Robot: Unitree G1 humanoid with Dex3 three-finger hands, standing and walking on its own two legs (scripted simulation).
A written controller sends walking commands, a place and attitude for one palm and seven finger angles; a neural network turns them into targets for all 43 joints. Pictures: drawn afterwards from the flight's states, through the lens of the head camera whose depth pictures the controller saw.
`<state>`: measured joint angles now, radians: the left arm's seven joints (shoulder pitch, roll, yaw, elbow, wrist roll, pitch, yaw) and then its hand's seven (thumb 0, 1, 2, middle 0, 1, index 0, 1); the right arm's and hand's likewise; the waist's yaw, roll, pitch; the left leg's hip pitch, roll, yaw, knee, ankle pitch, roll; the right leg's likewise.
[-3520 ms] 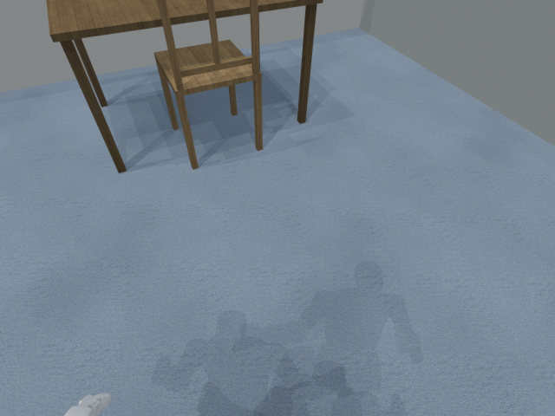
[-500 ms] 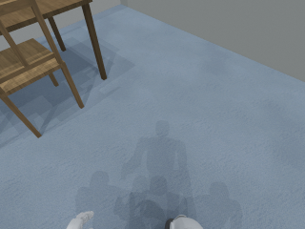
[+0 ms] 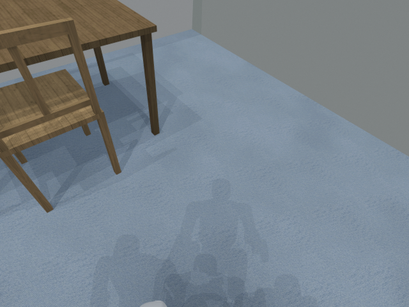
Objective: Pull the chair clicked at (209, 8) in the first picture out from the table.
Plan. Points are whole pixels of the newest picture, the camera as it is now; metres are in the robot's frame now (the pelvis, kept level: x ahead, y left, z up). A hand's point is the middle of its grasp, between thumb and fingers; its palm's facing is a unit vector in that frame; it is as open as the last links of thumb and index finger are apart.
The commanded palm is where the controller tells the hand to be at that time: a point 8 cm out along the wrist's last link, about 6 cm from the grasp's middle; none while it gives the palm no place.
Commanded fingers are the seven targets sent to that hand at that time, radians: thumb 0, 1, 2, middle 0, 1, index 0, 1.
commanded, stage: walk to a spot facing it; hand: left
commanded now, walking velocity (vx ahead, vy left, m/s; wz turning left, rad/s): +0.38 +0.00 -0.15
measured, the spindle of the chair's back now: (30, 83) +0.76 +0.68 -0.07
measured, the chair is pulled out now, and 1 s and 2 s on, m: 0.00 0.00 0.00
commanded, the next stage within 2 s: turn to face it in 0.56 s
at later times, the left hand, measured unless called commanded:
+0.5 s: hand (162, 223) +0.34 +0.13 -0.16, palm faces -0.12 -0.96 -0.24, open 7.4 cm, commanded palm none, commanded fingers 0.00 0.90 0.90 -0.20 -0.30 -0.20 -0.30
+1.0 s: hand (162, 216) +0.38 +0.14 -0.19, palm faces +0.14 -0.98 -0.15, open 7.4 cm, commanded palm none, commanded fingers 0.00 0.90 0.90 -0.20 -0.30 -0.20 -0.30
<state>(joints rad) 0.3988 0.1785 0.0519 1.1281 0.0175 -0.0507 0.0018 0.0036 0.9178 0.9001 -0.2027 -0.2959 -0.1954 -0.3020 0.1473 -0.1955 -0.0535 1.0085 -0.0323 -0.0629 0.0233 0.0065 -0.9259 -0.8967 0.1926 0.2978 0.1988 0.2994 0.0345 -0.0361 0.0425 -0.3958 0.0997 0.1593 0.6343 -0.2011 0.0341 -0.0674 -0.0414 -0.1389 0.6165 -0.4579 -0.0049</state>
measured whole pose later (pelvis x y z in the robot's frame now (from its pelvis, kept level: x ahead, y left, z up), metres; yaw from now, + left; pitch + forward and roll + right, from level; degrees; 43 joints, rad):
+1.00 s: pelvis +0.38 -0.03 +0.00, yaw +4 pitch -2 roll -2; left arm 0.27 0.18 0.06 1.05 0.01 0.02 0.02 0.01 0.91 0.90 -0.21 -0.30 -0.20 -0.30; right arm 0.15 -0.19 -0.04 0.97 -0.02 -0.01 0.02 0.00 -0.91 -0.90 0.19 0.30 0.20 0.30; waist 0.01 -0.04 0.10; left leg -0.43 0.05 0.13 0.69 -0.24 0.08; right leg -0.29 -0.10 -0.15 1.02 -0.56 0.05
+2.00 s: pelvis +0.40 -0.06 +0.01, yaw +36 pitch +0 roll -1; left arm 0.24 0.27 0.07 0.96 0.01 0.07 0.02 0.01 0.91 0.90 -0.20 -0.30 -0.20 -0.30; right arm 0.09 -0.22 -0.03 0.90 -0.02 0.02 0.00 0.00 -0.90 -0.90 0.20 0.30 0.20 0.30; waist 0.03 -0.04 0.11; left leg -0.23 0.01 0.05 0.54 -0.31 0.04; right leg -0.43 -0.12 -0.07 1.08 -0.50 0.07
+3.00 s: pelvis +0.47 +0.08 +0.02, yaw +43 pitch -1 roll +0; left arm 0.38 0.17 0.05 1.13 0.02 -0.01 0.00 0.01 0.91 0.90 -0.20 -0.30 -0.20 -0.30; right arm 0.18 -0.14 -0.04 1.00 -0.01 -0.08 -0.02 -0.02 -0.94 -0.90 0.20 0.30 0.21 0.30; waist 0.03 -0.04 0.05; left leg -0.19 0.02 0.17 0.48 -0.28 0.05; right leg -0.41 -0.11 -0.06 1.14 -0.38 -0.01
